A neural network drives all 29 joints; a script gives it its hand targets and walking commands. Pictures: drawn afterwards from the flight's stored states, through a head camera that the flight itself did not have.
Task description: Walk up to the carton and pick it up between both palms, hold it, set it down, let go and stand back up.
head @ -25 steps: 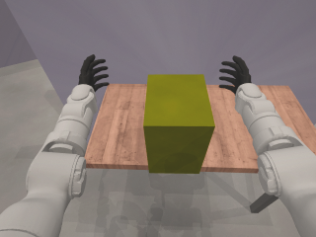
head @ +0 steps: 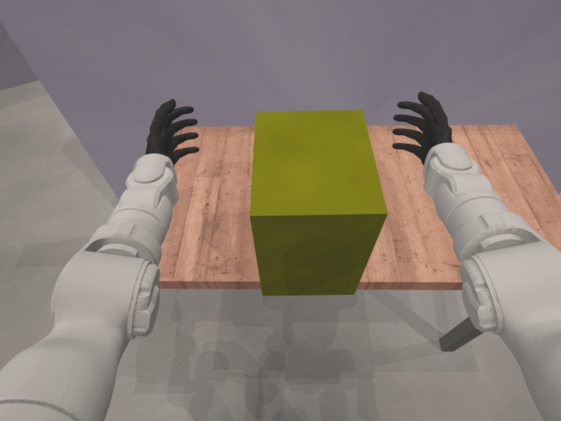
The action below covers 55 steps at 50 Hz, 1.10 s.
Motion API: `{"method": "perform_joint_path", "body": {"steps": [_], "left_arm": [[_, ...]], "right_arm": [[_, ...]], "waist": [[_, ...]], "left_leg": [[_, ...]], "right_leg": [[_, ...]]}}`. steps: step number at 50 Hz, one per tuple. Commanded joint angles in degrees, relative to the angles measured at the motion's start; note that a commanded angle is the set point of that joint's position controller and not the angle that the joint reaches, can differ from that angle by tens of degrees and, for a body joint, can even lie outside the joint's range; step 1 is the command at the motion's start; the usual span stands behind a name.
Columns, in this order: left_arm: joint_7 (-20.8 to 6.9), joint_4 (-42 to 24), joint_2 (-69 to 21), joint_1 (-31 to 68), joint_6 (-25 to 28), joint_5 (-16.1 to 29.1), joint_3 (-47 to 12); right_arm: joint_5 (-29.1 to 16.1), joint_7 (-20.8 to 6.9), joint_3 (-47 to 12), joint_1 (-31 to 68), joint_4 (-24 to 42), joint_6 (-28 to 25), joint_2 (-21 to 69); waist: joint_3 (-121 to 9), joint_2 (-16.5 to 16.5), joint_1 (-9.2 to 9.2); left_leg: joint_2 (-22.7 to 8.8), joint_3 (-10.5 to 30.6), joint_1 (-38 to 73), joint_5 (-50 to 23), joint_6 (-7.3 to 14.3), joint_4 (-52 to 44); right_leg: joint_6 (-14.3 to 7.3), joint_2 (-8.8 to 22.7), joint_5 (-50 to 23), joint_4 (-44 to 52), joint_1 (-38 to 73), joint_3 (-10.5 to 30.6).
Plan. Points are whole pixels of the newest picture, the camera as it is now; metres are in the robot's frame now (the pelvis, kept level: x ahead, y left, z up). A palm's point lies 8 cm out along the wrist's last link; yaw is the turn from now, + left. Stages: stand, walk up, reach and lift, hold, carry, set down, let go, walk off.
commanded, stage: reach and lift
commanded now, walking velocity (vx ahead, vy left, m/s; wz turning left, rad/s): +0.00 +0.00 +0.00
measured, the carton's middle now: (308, 210) +0.44 -0.03 +0.00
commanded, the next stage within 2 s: none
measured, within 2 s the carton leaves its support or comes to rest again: neither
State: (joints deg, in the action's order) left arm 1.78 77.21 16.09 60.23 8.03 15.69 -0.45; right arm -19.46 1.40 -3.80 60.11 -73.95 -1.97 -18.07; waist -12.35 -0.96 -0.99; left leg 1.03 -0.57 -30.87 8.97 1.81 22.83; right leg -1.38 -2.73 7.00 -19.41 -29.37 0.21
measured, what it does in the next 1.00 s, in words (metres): stands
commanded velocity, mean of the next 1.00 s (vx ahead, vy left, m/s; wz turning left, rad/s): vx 0.00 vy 0.00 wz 0.00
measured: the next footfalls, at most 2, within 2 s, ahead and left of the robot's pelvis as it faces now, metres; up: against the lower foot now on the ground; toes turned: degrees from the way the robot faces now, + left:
none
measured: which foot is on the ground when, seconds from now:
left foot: down 0.00-1.00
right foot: down 0.00-1.00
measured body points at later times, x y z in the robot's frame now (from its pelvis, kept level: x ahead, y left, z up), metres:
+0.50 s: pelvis -0.01 +0.00 -0.01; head +0.08 +0.00 +0.43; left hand +0.47 +0.17 +0.06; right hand +0.46 -0.20 +0.07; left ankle +0.00 +0.10 -0.74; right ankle +0.01 -0.10 -0.74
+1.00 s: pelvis +0.00 -0.01 +0.00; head +0.11 +0.00 +0.44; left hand +0.47 +0.13 +0.05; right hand +0.46 -0.15 +0.05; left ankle +0.00 +0.10 -0.74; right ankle +0.01 -0.10 -0.74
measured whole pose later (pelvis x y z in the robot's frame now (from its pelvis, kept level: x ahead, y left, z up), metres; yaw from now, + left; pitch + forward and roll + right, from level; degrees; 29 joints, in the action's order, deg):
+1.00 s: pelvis +0.00 -0.01 +0.00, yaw +1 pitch +25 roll -1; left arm 2.2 69.3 2.1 54.6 18.2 -18.3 28.4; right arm 18.2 6.0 28.9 50.3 -59.6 -14.1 2.1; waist -12.5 -0.8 -1.6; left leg 1.1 0.1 -36.8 4.5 1.3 16.3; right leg -1.9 -2.5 3.0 -13.5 -35.4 -0.4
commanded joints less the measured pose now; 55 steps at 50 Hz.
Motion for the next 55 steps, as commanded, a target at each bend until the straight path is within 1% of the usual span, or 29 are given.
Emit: {"method": "perform_joint_path", "body": {"steps": [1, 2, 3, 4, 5, 6, 7, 9, 10, 11, 12, 13, 14, 16, 19, 22, 26, 29, 32, 36, 40, 43, 45, 47, 49, 51, 52, 53, 55], "left_arm": [[-0.28, -4.44, 8.82, 20.61, 6.82, -1.12, 2.32], [-0.39, -1.22, 8.15, 21.02, 8.12, -1.12, 2.18], [-0.43, -0.29, 8.45, 20.26, 9.46, -0.95, 2.38], [0.04, -2.49, 8.69, 21.27, 10.79, -0.57, 2.41], [0.15, -0.59, 7.53, 20.90, 11.99, -0.43, 2.34], [0.18, -1.19, 7.06, 20.63, 13.03, -0.54, 2.31], [0.18, 0.43, 6.81, 21.58, 13.50, -0.67, 2.27], [0.24, 0.88, 6.54, 21.66, 14.24, -0.93, 2.66], [1.66, -17.83, 2.50, 23.29, 16.27, 0.18, -0.70], [1.88, -15.42, 2.99, 22.86, 14.85, -1.82, -0.31], [1.50, -12.77, 2.64, 20.84, 12.41, -4.01, 2.99], [1.44, -9.51, 3.12, 18.94, 10.87, -5.68, 5.17], [1.26, -8.54, 2.88, 17.82, 10.29, -6.94, 6.25], [1.21, -6.45, 3.01, 17.13, 10.47, -8.11, 7.51], [1.60, -1.95, 3.64, 16.44, 11.32, -8.62, 8.75], [1.66, 0.71, 4.23, 16.51, 12.82, -7.26, 7.88], [1.36, 0.94, 4.03, 17.99, 15.71, -5.44, 5.60], [1.52, -1.27, 3.16, 19.92, 17.21, -5.80, 5.53], [1.74, -2.14, 1.89, 19.62, 17.44, -7.78, 7.06], [1.81, -3.77, 0.35, 17.88, 16.81, -11.93, 10.58], [1.78, -7.64, -1.37, 16.39, 15.12, -18.15, 16.20], [1.49, -10.86, -4.99, 14.86, 13.77, -24.44, 21.93], [0.89, -12.87, -8.44, 13.47, 12.71, -29.50, 25.75], [0.24, -14.55, -12.74, 11.80, 11.50, -35.22, 28.93], [-0.68, -15.82, -19.55, 10.70, 10.19, -41.40, 31.99], [-1.40, -17.69, -24.63, 10.55, 8.37, -46.27, 34.19], [-1.06, -18.72, -23.49, 10.24, 7.56, -47.62, 35.41], [-1.50, -17.91, -27.34, 11.44, 6.98, -50.06, 35.85], [-1.88, -17.87, -28.67, 10.20, 6.18, -50.50, 36.04]], "right_arm": [[1.24, -0.13, 1.44, 23.03, 6.47, -5.20, -4.87], [1.54, -0.15, 1.16, 22.95, 4.43, -5.88, -3.35], [2.08, -0.03, 1.59, 22.51, 4.87, -6.85, -3.36], [2.78, 0.15, 2.60, 23.53, 6.99, -7.99, -4.26], [3.21, 0.23, 2.80, 22.95, 6.69, -8.92, -3.30], [3.90, 0.41, 3.90, 22.19, 7.33, -9.83, -3.40], [5.21, 0.54, 4.26, 23.00, 6.82, -10.29, -3.50], [5.76, 0.57, 5.15, 21.62, 5.52, -10.84, -2.63], [5.63, 1.38, 8.24, 23.22, 19.29, -13.97, -6.19], [6.02, 1.55, 6.02, 21.63, 14.85, -14.17, -6.09], [6.98, 2.05, 6.42, 19.67, 11.92, -12.85, -4.51], [6.96, 2.44, 6.74, 18.86, 9.26, -11.95, -4.43], [7.47, 2.84, 7.90, 18.24, 8.45, -11.72, -4.09], [8.89, 3.11, 9.04, 18.30, 8.73, -11.84, -2.78], [8.61, 2.61, 7.86, 17.37, 6.78, -11.62, -0.46], [6.75, 2.27, 5.94, 17.02, 4.87, -12.06, 0.30], [5.84, 2.63, 5.40, 17.21, 5.63, -13.45, 1.13], [7.05, 2.92, 6.46, 18.14, 8.34, -14.04, 1.80], [8.64, 3.12, 7.98, 17.42, 9.10, -14.36, 2.57], [11.82, 3.98, 11.18, 15.68, 10.29, -15.28, 3.52], [17.55, 5.05, 16.18, 14.02, 12.86, -15.39, 6.41], [24.71, 5.24, 21.97, 12.48, 15.76, -14.50, 11.56], [31.37, 4.87, 26.74, 11.20, 17.98, -13.75, 16.24], [39.60, 3.94, 31.73, 9.49, 20.34, -13.34, 21.96], [48.07, 2.04, 35.40, 7.60, 21.62, -12.69, 30.49], [54.12, 0.43, 37.67, 6.34, 22.86, -12.40, 36.31], [55.60, 0.56, 38.58, 5.58, 23.78, -12.78, 35.16], [57.59, 0.44, 38.56, 5.86, 24.33, -12.33, 41.07], [58.33, -0.37, 37.66, 4.78, 24.72, -12.58, 41.56]], "waist": [[-28.46, 1.06, 0.23], [-27.07, 0.74, 0.41], [-27.42, 1.29, 0.10], [-31.38, 0.57, 0.42], [-32.23, 0.43, 0.18], [-34.96, -0.06, -0.33], [-35.67, 0.53, -0.19], [-37.13, -0.60, -0.58], [-53.95, -2.48, -2.64], [-55.03, -3.76, -1.08], [-53.33, -3.47, -1.34], [-46.55, -2.83, -1.27], [-40.35, -2.15, -1.38], [-34.12, -0.21, -0.58], [-29.71, 1.05, 0.60], [-27.95, 1.65, 0.41], [-30.62, 1.36, -1.29], [-35.16, -0.23, -1.32], [-37.84, -1.56, -0.97], [-39.62, -1.69, -0.80], [-39.64, -1.23, -0.32], [-36.82, -1.02, 0.35], [-34.39, -0.88, 0.56], [-32.22, -1.07, 0.16], [-29.46, -1.27, -0.17], [-28.21, -1.13, -0.23], [-28.84, -0.69, -0.20], [-28.72, -1.00, 0.58], [-28.48, -0.76, 0.65]], "left_leg": [[-3.86, 2.93, 4.37, -15.52, -1.53, 0.67], [-3.69, 2.93, 2.19, -12.34, -1.29, 0.58], [-3.57, 2.86, 0.86, -10.80, -1.44, 0.75], [-3.62, 3.08, 1.24, -11.67, -1.81, 1.20], [-3.55, 3.07, 1.05, -12.36, -1.61, 2.12], [-3.43, 3.06, 1.37, -13.69, -1.91, 2.65], [-3.34, 3.12, 1.80, -13.94, -2.14, 2.95], [-3.33, 2.86, 3.02, -13.76, -2.48, 3.22], [-2.31, 0.88, 19.87, -28.33, -6.25, 4.08], [-2.94, 1.06, 26.66, -35.24, -7.41, 6.88], [-2.82, 0.92, 28.40, -36.93, -7.56, 7.73], [-2.73, 1.47, 24.89, -33.66, -6.96, 7.38], [-2.64, 1.98, 20.25, -28.10, -6.23, 5.45], [-2.73, 1.81, 14.25, -19.94, -4.72, 2.46], [-2.92, 1.22, 9.19, -13.98, -3.02, 0.46], [-3.04, 0.86, 5.06, -11.01, -2.14, -0.38], [-2.55, 0.70, 1.99, -10.52, -1.64, 0.05], [-2.13, 0.66, 3.98, -12.86, -2.26, 0.57], [-1.99, 0.58, 6.86, -16.41, -3.15, 1.63], [-1.62, 0.34, 9.10, -20.69, -3.53, 2.21], [-0.81, 0.15, 10.31, -23.07, -3.21, 0.96], [-0.16, 0.33, 12.12, -22.69, -3.07, -0.80], [0.24, 0.53, 13.44, -21.76, -2.98, -2.39], [0.54, 0.85, 14.53, -20.79, -3.03, -4.10], [0.52, 1.28, 16.26, -20.31, -3.32, -5.81], [0.40, 1.54, 16.63, -20.33, -3.44, -7.38], [0.36, 1.29, 16.33, -20.41, -3.41, -8.12], [0.16, 1.54, 16.14, -21.19, -2.93, -8.71], [-0.18, 1.69, 14.23, -21.87, -2.56, -9.00]], "right_leg": [[2.44, 4.27, -21.08, -4.50, 18.27, 3.65], [2.48, 4.65, -18.73, -4.99, 16.63, 3.76], [2.59, 4.74, -17.93, -5.23, 15.66, 3.85], [2.44, 4.19, -17.31, -5.88, 13.90, 3.55], [2.27, 4.36, -17.51, -6.27, 12.41, 3.63], [2.36, 4.20, -18.26, -6.33, 11.66, 3.32], [2.26, 3.91, -18.20, -6.20, 10.15, 2.75], [2.04, 3.68, -17.23, -6.11, 7.78, 2.60], [2.37, 0.49, -27.11, -4.08, 6.44, -0.50], [1.83, -0.38, -29.93, -3.64, 3.09, -0.74], [1.45, -0.42, -31.43, -2.11, 4.31, -0.41], [1.33, 0.38, -29.38, -1.74, 4.25, 0.13], [1.08, 0.94, -25.21, -1.29, 4.44, 0.27], [1.17, 1.62, -18.27, -0.75, 4.63, 0.29], [1.49, 2.80, -13.49, -0.95, 6.97, 1.09], [1.90, 3.45, -11.39, -1.91, 8.34, 1.89], [2.59, 3.95, -13.62, -3.74, 8.98, 2.45], [2.57, 3.76, -17.21, -4.57, 8.08, 1.82], [2.06, 3.21, -20.00, -4.51, 6.49, 1.29], [1.73, 2.35, -23.84, -3.75, 6.66, 0.96], [1.72, 1.52, -27.58, -2.62, 9.66, 0.50], [1.52, 0.99, -26.82, -0.80, 10.79, -0.30], [1.25, 0.73, -25.26, 0.90, 11.74, -1.06], [1.04, 0.58, -23.64, 2.87, 12.88, -1.98], [0.96, 0.57, -22.37, 4.94, 14.37, -2.83], [1.20, 0.77, -23.40, 5.92, 17.14, -2.78], [1.46, 0.73, -25.16, 5.74, 19.30, -2.27], [1.62, 1.06, -27.81, 6.13, 20.92, -2.35], [2.05, 1.45, -32.66, 4.91, 25.35, -1.84]]}}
